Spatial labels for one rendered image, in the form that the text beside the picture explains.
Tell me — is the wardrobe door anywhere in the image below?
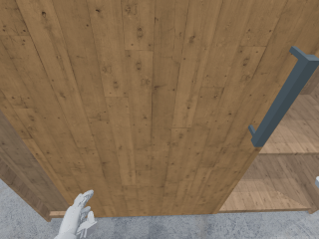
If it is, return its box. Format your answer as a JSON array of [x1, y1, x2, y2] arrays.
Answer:
[[0, 0, 319, 218], [0, 110, 70, 211]]

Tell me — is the left robot hand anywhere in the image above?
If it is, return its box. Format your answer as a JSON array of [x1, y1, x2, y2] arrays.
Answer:
[[58, 189, 97, 239]]

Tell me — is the handle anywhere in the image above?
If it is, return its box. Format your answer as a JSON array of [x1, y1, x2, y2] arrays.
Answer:
[[248, 46, 319, 147]]

